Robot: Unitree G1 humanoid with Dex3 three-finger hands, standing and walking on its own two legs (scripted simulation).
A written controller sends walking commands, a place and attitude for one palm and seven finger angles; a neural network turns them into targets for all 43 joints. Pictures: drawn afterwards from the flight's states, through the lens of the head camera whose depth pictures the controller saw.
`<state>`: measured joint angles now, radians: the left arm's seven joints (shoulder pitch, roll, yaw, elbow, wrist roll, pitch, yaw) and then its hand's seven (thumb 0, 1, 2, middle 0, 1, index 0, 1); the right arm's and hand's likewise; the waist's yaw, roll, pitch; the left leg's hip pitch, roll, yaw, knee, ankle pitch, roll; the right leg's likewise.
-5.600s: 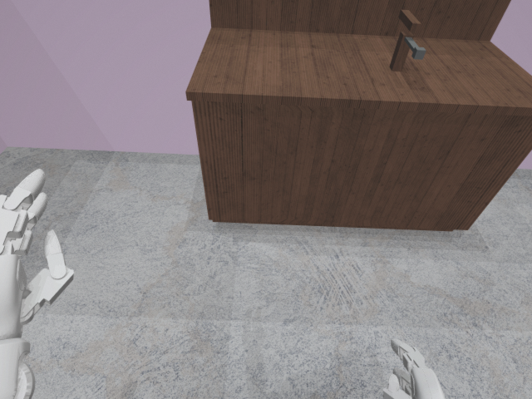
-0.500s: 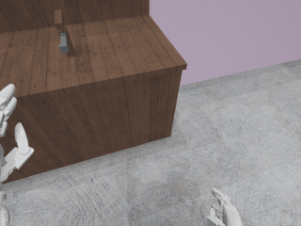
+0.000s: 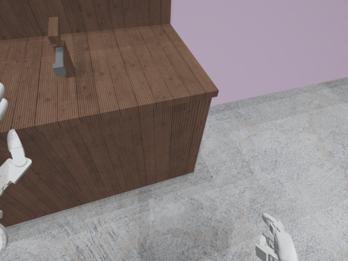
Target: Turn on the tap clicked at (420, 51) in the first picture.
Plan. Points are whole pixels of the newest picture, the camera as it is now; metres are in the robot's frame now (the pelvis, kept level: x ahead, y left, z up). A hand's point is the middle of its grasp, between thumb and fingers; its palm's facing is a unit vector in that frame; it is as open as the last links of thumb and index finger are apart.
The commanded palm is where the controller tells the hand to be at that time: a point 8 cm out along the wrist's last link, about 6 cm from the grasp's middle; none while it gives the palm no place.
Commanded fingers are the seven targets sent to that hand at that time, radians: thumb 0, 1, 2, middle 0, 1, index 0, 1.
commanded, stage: take the last steps up to it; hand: left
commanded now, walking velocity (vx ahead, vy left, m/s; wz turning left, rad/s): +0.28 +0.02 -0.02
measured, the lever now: (59, 69) +0.59 +0.37 +0.10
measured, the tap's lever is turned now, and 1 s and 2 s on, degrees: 0 0 0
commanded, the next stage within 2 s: come to a stop and stand still in 0.74 s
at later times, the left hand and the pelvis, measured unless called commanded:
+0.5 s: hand (70, 124) +0.30 +0.21 +0.19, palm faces +0.42 -0.81 -0.41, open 7.5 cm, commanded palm +0.25 +0.26 +0.19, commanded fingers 0.00 0.90 0.90 -0.20 -0.30 -0.20 -0.30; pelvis +0.09 -0.03 +0.00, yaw +1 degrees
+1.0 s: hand (89, 106) +0.36 +0.19 +0.18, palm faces +0.43 -0.79 -0.44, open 7.4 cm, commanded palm +0.30 +0.24 +0.19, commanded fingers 0.00 0.90 0.90 -0.20 -0.30 -0.20 -0.30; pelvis +0.15 -0.05 +0.01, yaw +2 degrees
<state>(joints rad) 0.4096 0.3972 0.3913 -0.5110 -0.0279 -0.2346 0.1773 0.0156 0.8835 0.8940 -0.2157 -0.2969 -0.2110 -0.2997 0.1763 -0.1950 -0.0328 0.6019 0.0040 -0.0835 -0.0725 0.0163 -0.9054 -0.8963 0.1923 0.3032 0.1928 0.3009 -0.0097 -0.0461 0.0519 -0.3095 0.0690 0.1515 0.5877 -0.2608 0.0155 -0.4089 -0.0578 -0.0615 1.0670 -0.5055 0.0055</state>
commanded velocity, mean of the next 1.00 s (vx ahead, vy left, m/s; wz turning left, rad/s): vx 0.14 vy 0.06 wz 0.01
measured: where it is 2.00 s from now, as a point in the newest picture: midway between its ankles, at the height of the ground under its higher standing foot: outside the picture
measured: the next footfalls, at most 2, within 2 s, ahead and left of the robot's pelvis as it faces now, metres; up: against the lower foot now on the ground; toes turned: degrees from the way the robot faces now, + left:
right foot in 0.20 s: +0.14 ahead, -0.13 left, +0.00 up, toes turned -9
left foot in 0.52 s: +0.19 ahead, +0.10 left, +0.00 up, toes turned +9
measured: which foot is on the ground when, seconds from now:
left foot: down 0.00-0.20, up 0.22-0.50, down 0.52-0.78, up 0.80-1.00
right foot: up 0.00-0.18, down 0.20-0.52, up 0.54-0.74, down 0.76-1.00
